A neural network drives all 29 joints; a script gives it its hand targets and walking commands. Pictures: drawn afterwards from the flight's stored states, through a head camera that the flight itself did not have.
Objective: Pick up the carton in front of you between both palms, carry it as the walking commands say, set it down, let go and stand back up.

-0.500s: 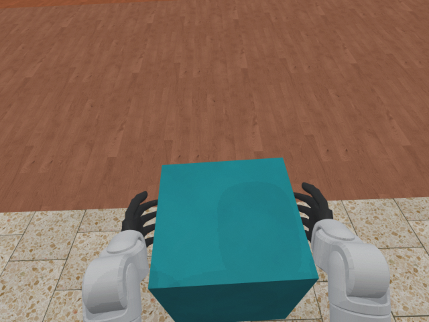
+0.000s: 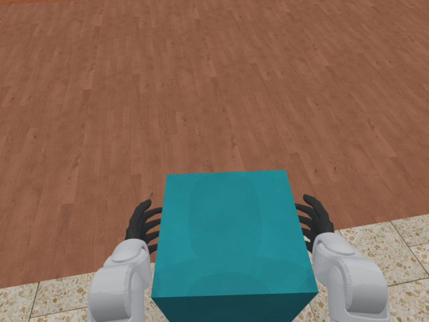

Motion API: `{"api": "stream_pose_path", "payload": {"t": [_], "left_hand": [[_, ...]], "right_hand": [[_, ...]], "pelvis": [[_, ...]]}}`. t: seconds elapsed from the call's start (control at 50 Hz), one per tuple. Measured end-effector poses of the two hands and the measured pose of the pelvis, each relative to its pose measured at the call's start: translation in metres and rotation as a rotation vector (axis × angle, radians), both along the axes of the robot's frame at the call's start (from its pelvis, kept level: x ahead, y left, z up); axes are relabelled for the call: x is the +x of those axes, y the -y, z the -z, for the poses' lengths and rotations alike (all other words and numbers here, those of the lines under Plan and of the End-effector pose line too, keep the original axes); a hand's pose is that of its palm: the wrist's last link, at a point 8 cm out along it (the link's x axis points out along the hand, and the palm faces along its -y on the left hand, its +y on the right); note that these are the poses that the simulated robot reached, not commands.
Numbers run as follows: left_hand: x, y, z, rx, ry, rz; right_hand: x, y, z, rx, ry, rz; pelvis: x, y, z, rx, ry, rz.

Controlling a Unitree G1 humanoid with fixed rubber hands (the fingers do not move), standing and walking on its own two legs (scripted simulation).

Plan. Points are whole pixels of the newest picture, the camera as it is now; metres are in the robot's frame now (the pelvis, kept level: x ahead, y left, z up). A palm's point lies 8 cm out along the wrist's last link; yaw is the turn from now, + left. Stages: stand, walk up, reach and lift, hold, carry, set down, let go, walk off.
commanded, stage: carry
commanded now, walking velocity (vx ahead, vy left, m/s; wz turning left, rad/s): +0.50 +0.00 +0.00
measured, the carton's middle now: (228, 255) +0.25 -0.01 +0.00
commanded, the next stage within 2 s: none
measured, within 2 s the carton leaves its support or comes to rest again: neither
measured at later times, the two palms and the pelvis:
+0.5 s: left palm (153, 84) +0.62 +0.14 +0.14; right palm (273, 74) +0.65 -0.16 +0.14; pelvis +0.33 -0.04 +0.00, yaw +3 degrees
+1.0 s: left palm (159, 30) +1.03 +0.17 +0.11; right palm (242, 27) +1.03 -0.13 +0.11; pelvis +0.65 +0.02 -0.01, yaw +2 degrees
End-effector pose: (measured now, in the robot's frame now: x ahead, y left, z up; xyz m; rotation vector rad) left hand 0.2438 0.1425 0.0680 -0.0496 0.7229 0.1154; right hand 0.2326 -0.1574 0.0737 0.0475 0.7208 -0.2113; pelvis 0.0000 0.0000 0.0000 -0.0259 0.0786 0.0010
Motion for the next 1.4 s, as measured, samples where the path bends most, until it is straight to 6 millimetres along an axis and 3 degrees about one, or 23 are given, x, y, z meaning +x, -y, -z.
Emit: {"api": "stream_pose_path", "payload": {"t": [0.12,0.26,0.34,0.42,0.54,0.62,0.7,0.8,0.96,1.1,1.22,1.3,1.4], "left_hand": [[0.077,-0.002,-0.017,0.003,0.089,-0.054],[0.193,0.014,-0.024,0.034,0.169,-0.096],[0.246,0.013,-0.033,0.013,0.130,-0.143],[0.302,0.007,-0.055,-0.005,0.162,-0.183],[0.410,-0.003,-0.078,0.018,0.196,-0.145],[0.486,-0.014,-0.072,0.012,0.175,-0.112],[0.570,-0.024,-0.052,-0.010,0.159,-0.064],[0.652,-0.023,-0.027,-0.041,0.042,-0.028],[0.764,-0.023,-0.034,-0.072,0.094,-0.052],[0.859,-0.028,-0.053,-0.046,0.194,-0.109],[0.913,-0.050,-0.058,-0.029,0.125,-0.201],[0.953,-0.064,-0.077,-0.039,0.143,-0.241],[1.025,-0.074,-0.109,-0.022,0.199,-0.211]], "right_hand": [[0.092,-0.002,-0.016,0.006,0.089,-0.052],[0.219,0.014,-0.012,0.052,0.171,-0.083],[0.283,0.012,-0.023,0.060,0.132,-0.110],[0.348,0.005,-0.046,0.078,0.163,-0.126],[0.449,-0.004,-0.068,0.048,0.199,-0.129],[0.517,-0.013,-0.065,0.023,0.178,-0.111],[0.587,-0.023,-0.052,-0.011,0.161,-0.071],[0.653,-0.026,-0.027,0.001,0.045,-0.019],[0.765,-0.025,-0.034,0.046,0.102,0.019],[0.880,-0.030,-0.049,0.076,0.197,-0.042],[0.962,-0.054,-0.053,0.093,0.123,-0.128],[1.011,-0.069,-0.072,0.116,0.138,-0.145],[1.076,-0.077,-0.099,0.102,0.197,-0.143]], "pelvis": [[0.088,0.010,0.006,0.008,0.008,-0.014],[0.197,0.032,0.034,-0.003,0.032,-0.054],[0.239,0.041,0.021,0.016,0.015,-0.075],[0.282,0.042,0.008,0.033,0.002,-0.070],[0.358,0.032,0.005,0.035,-0.008,-0.050],[0.417,0.016,0.015,0.023,-0.003,-0.039],[0.478,-0.003,0.036,0.031,0.012,-0.024],[0.528,-0.019,0.025,0.021,-0.003,-0.027],[0.621,-0.026,0.008,0.001,-0.033,-0.031],[0.734,-0.012,0.020,0.006,-0.017,-0.057],[0.810,0.000,-0.001,0.016,-0.015,-0.051],[0.857,-0.001,-0.017,0.038,-0.021,-0.057],[0.923,-0.014,-0.022,0.047,-0.024,-0.052]]}}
